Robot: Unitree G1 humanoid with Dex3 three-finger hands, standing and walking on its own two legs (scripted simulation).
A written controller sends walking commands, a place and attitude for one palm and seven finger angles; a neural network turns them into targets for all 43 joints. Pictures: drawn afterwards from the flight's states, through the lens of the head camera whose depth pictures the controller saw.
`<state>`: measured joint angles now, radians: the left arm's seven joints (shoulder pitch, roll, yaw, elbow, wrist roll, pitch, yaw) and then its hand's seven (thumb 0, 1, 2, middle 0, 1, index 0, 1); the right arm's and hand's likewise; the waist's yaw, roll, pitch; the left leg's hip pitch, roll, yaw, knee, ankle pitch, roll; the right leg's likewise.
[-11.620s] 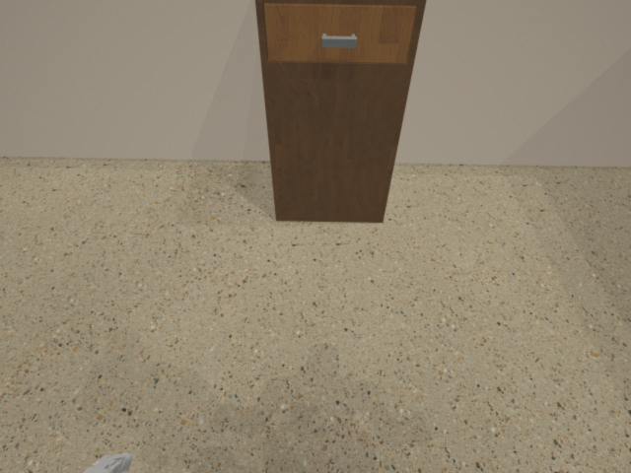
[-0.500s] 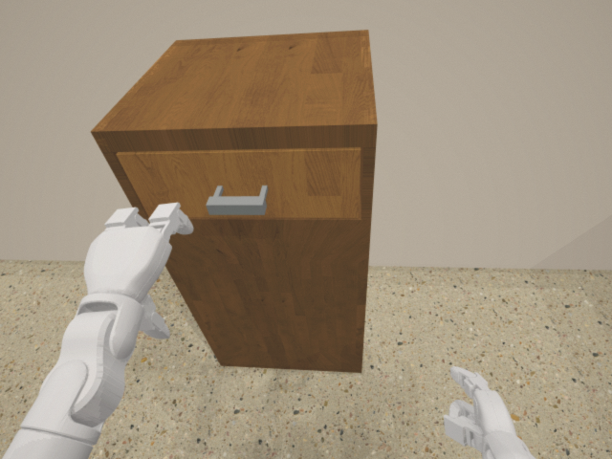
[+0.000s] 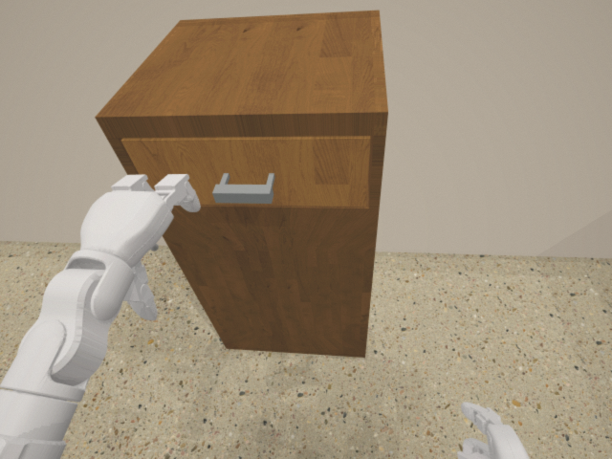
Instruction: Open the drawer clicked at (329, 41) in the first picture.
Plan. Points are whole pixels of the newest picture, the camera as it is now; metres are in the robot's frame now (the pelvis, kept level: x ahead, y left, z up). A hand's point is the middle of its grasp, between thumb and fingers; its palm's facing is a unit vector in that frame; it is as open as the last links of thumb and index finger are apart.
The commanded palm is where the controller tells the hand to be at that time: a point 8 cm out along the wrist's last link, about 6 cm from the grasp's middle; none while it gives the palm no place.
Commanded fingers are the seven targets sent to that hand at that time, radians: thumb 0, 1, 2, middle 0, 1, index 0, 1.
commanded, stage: raise the hand with hooked fingers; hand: left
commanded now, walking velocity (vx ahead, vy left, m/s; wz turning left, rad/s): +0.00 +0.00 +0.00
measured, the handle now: (245, 185) +0.54 +0.20 +0.03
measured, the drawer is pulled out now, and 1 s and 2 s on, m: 0.00 0.00 0.00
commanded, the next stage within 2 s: move the hooked fingers above the handle in 0.12 s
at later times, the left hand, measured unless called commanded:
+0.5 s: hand (180, 242) +0.33 +0.21 +0.13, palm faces +0.03 -0.04 -1.00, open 13.8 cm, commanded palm +0.32 +0.22 +0.19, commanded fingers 0.00 -0.50 0.30 -0.30 -1.20 -0.30 -1.20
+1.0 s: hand (211, 209) +0.40 +0.20 +0.11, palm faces +0.04 -0.04 -1.00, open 13.8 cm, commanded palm +0.38 +0.21 +0.17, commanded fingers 0.00 -0.50 0.30 -0.30 -1.20 -0.30 -1.20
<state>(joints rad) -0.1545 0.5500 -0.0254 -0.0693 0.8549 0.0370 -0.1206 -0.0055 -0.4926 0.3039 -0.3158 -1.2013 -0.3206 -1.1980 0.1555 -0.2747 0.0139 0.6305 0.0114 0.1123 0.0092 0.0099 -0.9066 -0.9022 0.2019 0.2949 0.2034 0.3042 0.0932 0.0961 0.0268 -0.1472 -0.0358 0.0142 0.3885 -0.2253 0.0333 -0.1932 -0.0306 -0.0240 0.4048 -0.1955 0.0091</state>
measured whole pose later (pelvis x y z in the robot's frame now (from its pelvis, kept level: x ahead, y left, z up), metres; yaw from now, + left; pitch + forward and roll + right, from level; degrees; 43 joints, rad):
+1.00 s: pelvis +0.02 -0.02 +0.00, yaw +0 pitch +4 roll +1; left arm -0.45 0.48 -0.10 0.35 0.93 0.00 0.02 0.00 -0.49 0.30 -0.32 -1.20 -0.32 -1.20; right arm 0.19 -0.27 -0.01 0.66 0.04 0.12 -0.03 0.01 -0.91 -0.90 0.20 0.29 0.20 0.30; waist 0.05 0.08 -0.02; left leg -0.25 -0.01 0.01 0.43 -0.26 0.01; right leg -0.30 -0.01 -0.02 0.47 -0.24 -0.01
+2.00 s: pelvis +0.03 -0.03 -0.01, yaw -1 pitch +10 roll +1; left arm -0.73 0.50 -0.05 0.79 1.01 0.03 0.14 0.00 -0.49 0.30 -0.31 -1.20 -0.32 -1.20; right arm 0.27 -0.28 -0.04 0.68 0.03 0.14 -0.04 0.01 -0.91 -0.90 0.20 0.29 0.20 0.30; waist -0.02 0.07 -0.09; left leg -0.37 0.01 0.03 0.52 -0.32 0.00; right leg -0.43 0.01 -0.01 0.55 -0.28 -0.03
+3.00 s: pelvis +0.02 -0.01 -0.01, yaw -1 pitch +11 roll +0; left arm -0.88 0.48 -0.13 0.93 1.00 0.11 0.18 0.00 -0.49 0.30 -0.31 -1.20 -0.34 -1.24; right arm 0.27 -0.27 -0.04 0.71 0.03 0.13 -0.02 0.01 -0.91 -0.90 0.20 0.29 0.20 0.30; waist -0.03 0.07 -0.10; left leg -0.44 -0.01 0.02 0.56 -0.32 0.02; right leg -0.48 -0.01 -0.02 0.56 -0.27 0.00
